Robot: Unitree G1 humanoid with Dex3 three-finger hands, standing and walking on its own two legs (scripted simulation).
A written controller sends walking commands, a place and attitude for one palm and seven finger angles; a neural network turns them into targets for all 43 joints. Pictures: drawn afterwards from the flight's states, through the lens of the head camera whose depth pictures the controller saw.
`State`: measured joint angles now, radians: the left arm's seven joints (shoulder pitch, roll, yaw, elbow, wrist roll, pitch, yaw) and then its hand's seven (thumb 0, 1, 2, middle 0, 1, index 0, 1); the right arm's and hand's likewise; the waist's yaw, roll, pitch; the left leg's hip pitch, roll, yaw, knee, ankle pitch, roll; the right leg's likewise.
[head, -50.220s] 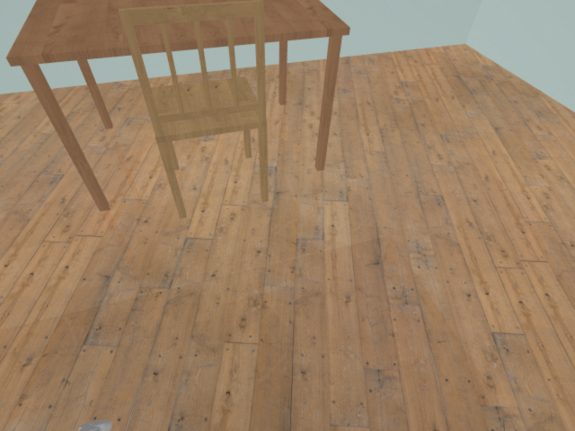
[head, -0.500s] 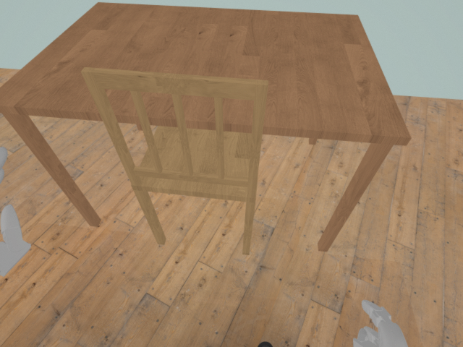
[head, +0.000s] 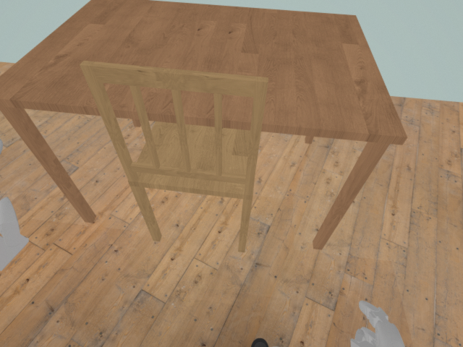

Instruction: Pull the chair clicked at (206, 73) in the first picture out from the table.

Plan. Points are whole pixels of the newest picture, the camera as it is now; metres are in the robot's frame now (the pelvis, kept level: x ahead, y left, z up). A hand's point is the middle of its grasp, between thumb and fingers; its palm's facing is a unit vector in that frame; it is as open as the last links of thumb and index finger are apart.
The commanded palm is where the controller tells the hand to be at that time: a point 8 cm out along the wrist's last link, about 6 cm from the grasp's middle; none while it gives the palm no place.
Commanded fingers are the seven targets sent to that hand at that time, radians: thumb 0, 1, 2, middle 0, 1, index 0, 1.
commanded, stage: step back with the hand held close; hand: left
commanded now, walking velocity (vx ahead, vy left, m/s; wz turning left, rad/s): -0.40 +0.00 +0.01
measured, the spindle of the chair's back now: (182, 135) +0.65 +0.16 -0.06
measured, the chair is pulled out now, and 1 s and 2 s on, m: -0.09 -0.09 -0.09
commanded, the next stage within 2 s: stop stepping back and stand still in 1.40 s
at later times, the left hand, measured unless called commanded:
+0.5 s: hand (12, 246) +0.20 +0.26 +0.17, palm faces +0.38 -0.72 -0.57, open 7.4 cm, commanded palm +0.12 +0.31 +0.19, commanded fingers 0.00 0.90 0.90 -0.20 -0.30 -0.20 -0.30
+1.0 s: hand out of the picture +0.17 +0.27 +0.17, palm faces +0.43 -0.72 -0.54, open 7.4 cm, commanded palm +0.09 +0.31 +0.19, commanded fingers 0.00 0.90 0.90 -0.20 -0.30 -0.20 -0.30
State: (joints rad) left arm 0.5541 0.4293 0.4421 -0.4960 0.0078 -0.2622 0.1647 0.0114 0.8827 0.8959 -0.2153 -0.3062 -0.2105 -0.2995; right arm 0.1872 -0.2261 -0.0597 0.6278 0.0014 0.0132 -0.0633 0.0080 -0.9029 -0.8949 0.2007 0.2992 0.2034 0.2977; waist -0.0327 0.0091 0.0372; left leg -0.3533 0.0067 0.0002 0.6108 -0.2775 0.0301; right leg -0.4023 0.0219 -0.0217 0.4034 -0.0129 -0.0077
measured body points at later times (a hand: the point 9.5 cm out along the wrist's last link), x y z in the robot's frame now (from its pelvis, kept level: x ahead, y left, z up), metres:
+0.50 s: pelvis +0.00 +0.00 +0.00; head +0.03 +0.01 +0.45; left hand +0.18 +0.30 +0.20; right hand +0.17 -0.26 -0.08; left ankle +0.04 +0.11 -0.73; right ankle +0.11 -0.12 -0.73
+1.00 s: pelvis -0.02 -0.01 +0.00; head +0.00 +0.01 +0.45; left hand +0.14 +0.30 +0.20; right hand +0.15 -0.25 -0.09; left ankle +0.03 +0.11 -0.73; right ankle +0.09 -0.12 -0.73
